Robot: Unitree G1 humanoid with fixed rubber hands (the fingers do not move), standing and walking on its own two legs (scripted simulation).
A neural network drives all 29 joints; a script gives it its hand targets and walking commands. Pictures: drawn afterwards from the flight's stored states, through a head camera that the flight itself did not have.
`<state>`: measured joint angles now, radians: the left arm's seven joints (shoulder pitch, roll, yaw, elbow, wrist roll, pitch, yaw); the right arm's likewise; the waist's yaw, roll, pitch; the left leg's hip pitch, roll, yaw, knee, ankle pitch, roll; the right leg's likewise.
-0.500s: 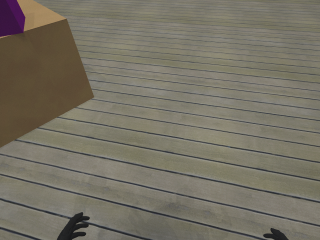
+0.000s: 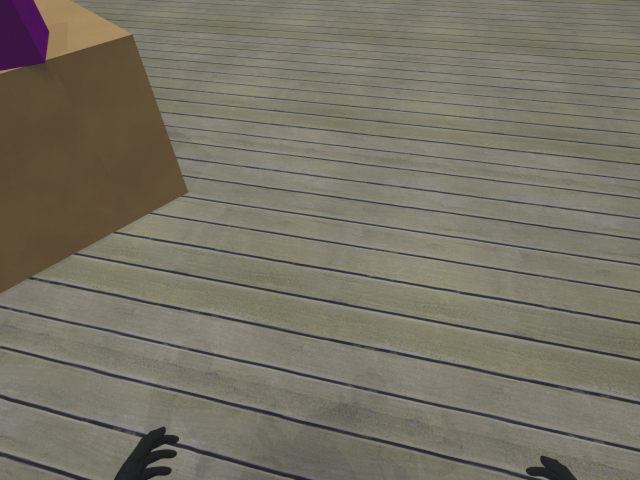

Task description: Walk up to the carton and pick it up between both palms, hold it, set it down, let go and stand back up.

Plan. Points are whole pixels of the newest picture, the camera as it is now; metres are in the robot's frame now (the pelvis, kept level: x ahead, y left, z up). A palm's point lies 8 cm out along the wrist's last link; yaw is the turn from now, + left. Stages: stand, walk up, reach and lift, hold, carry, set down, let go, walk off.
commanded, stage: stand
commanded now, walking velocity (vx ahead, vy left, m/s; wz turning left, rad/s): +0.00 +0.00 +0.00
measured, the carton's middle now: out of the picture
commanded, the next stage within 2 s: walk up in 0.56 s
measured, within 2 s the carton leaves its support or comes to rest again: neither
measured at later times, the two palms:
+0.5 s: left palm out of the picture +0.14 +0.27 -0.08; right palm out of the picture +0.11 -0.28 -0.10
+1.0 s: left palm out of the picture +0.09 +0.36 -0.08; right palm (564, 457) +0.18 -0.27 -0.07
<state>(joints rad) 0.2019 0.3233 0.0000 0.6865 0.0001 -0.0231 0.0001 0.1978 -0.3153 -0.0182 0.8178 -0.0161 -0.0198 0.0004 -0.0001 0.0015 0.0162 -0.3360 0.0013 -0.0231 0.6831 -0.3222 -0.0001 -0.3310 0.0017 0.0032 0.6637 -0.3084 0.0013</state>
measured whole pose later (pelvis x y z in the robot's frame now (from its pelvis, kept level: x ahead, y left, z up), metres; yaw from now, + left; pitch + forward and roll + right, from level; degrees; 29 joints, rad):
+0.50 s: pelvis +0.00 +0.00 +0.00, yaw +0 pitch -1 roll +0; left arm 0.20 0.32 0.00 0.70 0.00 -0.02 0.00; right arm 0.19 -0.32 -0.02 0.83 -0.02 -0.02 0.00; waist 0.00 0.00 0.02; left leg -0.34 0.00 -0.02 0.67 -0.32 0.00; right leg -0.33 0.00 0.00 0.65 -0.31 0.00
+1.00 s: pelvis +0.02 +0.03 +0.00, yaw +13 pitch +0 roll -4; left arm 0.20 0.46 0.00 0.70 0.01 -0.07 0.00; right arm 0.23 -0.41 -0.11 0.83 -0.04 0.03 0.12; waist 0.00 0.01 0.02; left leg -0.53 0.07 -0.03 0.88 -0.40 0.00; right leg -0.22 -0.07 -0.21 0.57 -0.33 0.02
